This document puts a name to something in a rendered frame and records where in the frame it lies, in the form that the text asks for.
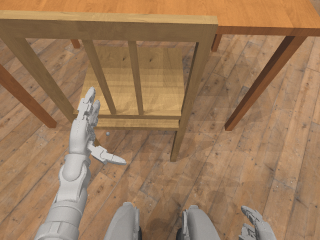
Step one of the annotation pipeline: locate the robot left thigh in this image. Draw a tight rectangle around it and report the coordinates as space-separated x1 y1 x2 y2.
103 205 140 240

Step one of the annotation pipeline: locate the robot left hand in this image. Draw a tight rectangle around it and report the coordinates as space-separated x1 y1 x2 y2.
68 86 127 165

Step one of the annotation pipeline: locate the chair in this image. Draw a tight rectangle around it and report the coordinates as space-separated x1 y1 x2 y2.
0 10 219 162

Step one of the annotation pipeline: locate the robot thigh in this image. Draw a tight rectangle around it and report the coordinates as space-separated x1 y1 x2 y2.
103 205 140 240
181 208 221 240

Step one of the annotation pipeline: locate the robot right thigh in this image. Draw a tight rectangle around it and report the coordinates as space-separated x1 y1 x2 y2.
181 208 221 240

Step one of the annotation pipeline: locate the robot right hand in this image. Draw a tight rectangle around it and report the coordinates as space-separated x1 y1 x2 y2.
238 205 277 240

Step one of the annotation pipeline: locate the table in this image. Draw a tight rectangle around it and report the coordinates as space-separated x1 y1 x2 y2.
0 0 320 131

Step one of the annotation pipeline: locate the left robot forearm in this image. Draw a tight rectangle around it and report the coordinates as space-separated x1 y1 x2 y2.
34 153 91 240

